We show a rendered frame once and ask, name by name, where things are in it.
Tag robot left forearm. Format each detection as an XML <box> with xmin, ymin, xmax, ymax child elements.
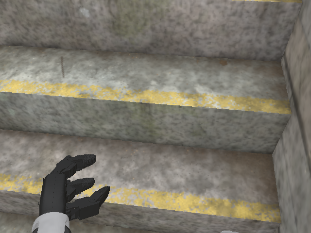
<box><xmin>31</xmin><ymin>212</ymin><xmax>72</xmax><ymax>233</ymax></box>

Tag robot left hand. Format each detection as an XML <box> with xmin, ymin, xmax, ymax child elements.
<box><xmin>38</xmin><ymin>154</ymin><xmax>110</xmax><ymax>221</ymax></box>

